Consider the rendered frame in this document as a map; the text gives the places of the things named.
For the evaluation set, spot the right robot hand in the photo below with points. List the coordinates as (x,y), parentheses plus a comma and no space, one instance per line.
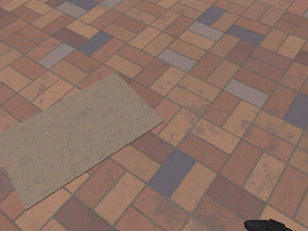
(265,225)

